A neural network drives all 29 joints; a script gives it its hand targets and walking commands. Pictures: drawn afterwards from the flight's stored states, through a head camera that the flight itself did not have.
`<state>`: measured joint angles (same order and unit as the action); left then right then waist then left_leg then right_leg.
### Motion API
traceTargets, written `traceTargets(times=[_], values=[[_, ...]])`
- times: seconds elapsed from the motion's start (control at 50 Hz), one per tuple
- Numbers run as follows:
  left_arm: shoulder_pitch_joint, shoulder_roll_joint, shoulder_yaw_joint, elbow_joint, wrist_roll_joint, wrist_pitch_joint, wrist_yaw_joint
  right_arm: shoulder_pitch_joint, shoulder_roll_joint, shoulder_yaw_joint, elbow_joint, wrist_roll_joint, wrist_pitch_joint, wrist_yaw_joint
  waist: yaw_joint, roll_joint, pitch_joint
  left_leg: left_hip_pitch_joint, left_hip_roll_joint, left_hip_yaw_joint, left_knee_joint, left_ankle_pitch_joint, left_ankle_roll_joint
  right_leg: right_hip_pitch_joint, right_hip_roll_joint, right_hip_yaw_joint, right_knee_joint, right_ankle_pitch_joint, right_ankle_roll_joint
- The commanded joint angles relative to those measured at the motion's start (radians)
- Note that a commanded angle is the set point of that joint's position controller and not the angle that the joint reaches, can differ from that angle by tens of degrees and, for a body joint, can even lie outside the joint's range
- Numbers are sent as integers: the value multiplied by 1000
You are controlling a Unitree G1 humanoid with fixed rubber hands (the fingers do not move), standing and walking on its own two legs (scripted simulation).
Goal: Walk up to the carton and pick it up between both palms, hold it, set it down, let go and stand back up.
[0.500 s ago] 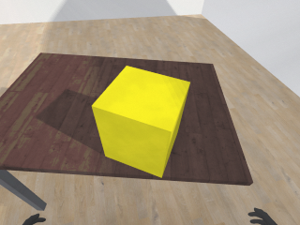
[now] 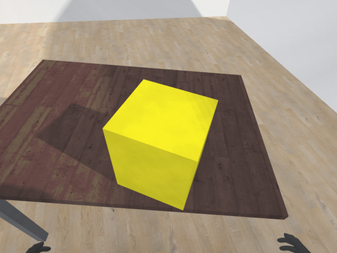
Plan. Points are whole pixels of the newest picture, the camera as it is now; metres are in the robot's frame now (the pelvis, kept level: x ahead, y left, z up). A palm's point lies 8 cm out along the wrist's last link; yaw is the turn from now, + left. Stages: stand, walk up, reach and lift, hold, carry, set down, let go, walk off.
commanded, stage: walk up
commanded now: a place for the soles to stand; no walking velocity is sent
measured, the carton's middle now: (163, 145) +0.41 +0.03 +0.02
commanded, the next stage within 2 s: reach and lift in 1.52 s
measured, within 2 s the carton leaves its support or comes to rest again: neither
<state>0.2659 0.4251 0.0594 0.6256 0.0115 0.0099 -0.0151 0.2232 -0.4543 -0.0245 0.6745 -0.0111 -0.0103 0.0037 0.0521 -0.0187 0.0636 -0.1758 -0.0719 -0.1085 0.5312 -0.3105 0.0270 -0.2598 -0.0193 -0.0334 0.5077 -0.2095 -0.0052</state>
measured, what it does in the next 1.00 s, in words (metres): steps on the spot: left foot, then right foot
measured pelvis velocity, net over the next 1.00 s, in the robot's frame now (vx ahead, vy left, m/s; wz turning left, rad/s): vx -0.03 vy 0.08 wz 0.06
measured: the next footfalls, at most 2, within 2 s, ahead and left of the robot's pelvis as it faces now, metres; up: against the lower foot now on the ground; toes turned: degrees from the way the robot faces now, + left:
left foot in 0.62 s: +0.02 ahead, +0.20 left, +0.00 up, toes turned -2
right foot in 0.84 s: +0.01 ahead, -0.07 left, +0.00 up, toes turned +1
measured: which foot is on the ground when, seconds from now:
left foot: down 0.00-0.38, up 0.40-0.60, down 0.62-1.00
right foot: down 0.00-0.64, up 0.66-0.82, down 0.84-1.00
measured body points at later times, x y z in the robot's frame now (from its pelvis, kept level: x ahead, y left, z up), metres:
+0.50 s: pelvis -0.02 +0.02 +0.00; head +0.01 +0.02 +0.45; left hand +0.08 +0.35 -0.08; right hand +0.14 -0.30 -0.08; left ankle -0.04 +0.15 -0.69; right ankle +0.04 -0.12 -0.73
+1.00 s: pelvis -0.03 +0.08 +0.00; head -0.02 +0.09 +0.44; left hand +0.05 +0.41 -0.09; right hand +0.14 -0.22 -0.08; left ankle -0.02 +0.20 -0.73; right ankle -0.03 -0.07 -0.73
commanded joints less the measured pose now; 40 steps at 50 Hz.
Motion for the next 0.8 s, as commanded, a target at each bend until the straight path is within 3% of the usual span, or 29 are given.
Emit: traceTargets(times=[0.0,0.2,0.3,0.32,0.34,0.36,0.38,0.4,0.42,0.46,0.52,0.56,0.58,0.6,0.62,0.64,0.66,0.68,0.72,0.74,0.78], values=[[-77,179,25,12,-10,-23,8,-53,-163,-32,-33,23,-24,-17,-32,14,-110,-82,157,-136,-109,236,7,178,-132,124,-59,115,-41],[-79,182,28,19,-8,-22,4,-66,-157,-30,-36,21,-24,-11,-26,30,-41,-136,154,-150,-147,109,17,143,-128,136,-90,4,-42],[-81,182,26,22,-9,-25,2,-51,-163,-32,-34,20,-26,-11,-32,23,-52,-119,155,-155,-148,137,14,141,-128,136,-85,23,-40],[31,278,63,37,-6,-43,45,-80,-213,-75,-88,-23,18,17,-17,119,-3,-201,110,-110,-22,247,31,140,-179,194,-61,65,-71],[89,313,74,36,-8,-47,60,-77,-190,-79,-106,-18,35,28,-7,50,-54,-203,69,-63,101,208,18,173,-260,268,-84,156,-128],[102,319,78,31,-3,-47,70,-54,-164,-82,-113,-17,45,32,-6,-21,-71,-208,29,-9,240,0,-3,167,-367,353,-118,264,-212],[97,306,81,19,7,-47,78,-34,-159,-87,-113,-27,60,30,-5,-50,-54,-249,32,-2,422,-249,-13,128,-449,422,-140,296,-288],[107,300,88,11,22,-47,85,-28,-164,-93,-123,-38,71,29,-8,-40,-40,-285,45,-41,514,-286,-10,92,-482,432,-167,231,-326],[74,293,89,-3,29,-46,89,-15,-175,-98,-127,-40,73,31,-25,-12,-28,-293,57,-49,549,-278,-10,52,-473,401,-174,169,-325],[10,295,89,-22,33,-39,89,11,-175,-99,-129,-35,71,40,-52,-25,-17,-250,88,-30,460,-243,-17,-9,-377,267,-159,53,-254],[-35,264,69,-32,30,-20,56,58,-144,-84,-78,-15,58,50,-54,-123,-48,-85,62,66,126,-160,-26,-31,-204,95,-107,-108,-134],[-56,233,54,-38,9,-14,40,88,-144,-83,-43,-8,41,36,-65,-159,-89,45,44,65,-74,26,-16,-45,-164,63,-1,-130,-90],[-35,198,38,-25,1,-14,33,72,-160,-83,-35,-10,30,25,-61,-104,-105,96,83,-11,-140,99,-8,-66,-142,34,96,-62,-63],[-4,148,22,-27,-12,-17,24,24,-203,-86,-47,-13,20,12,-30,27,-112,64,213,-216,-179,174,33,-89,-82,4,188,-66,-30],[7,128,12,-32,-24,-10,21,-51,-244,-84,-70,-2,14,4,-11,136,-75,-17,326,-389,-224,201,83,-136,-9,9,229,-264,3],[27,187,34,-13,-19,1,33,-87,-259,-85,-93,-6,12,-1,-28,110,-70,-150,350,-385,-217,29,146,-68,-31,66,306,-380,2],[20,216,52,-5,-22,11,32,-93,-250,-87,-95,-1,7,-3,-41,109,-54,-256,331,-330,-202,-99,166,2,-39,83,350,-351,-4],[17,201,52,-4,-27,9,21,-114,-222,-85,-97,-2,7,-3,-29,118,-16,-230,267,-259,-201,-121,147,-20,-31,74,328,-312,-11],[25,176,50,12,-20,0,12,-82,-200,-74,-87,-1,1,-8,-33,148,-33,-106,218,-203,-138,111,117,-45,-25,60,223,-286,-12],[40,166,50,21,-19,-2,15,-70,-191,-70,-84,7,-2,-8,-36,153,-52,-59,235,-212,-105,206,114,-38,-19,43,156,-265,-12],[37,165,41,27,-16,-8,20,-56,-187,-65,-78,14,-1,-11,-38,146,-80,-8,247,-212,-81,253,95,16,-25,50,0,-163,-17]])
